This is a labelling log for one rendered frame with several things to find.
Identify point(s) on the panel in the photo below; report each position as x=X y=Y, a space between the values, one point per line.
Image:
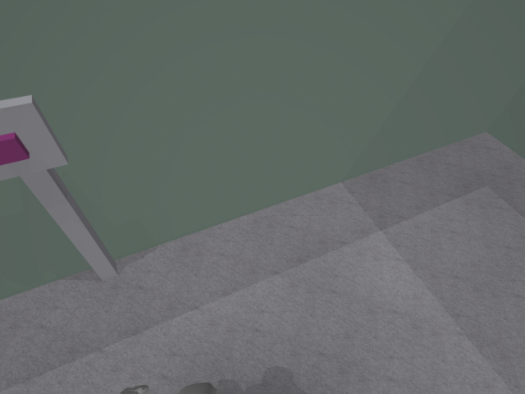
x=23 y=116

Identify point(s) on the button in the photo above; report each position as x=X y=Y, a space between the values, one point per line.
x=12 y=149

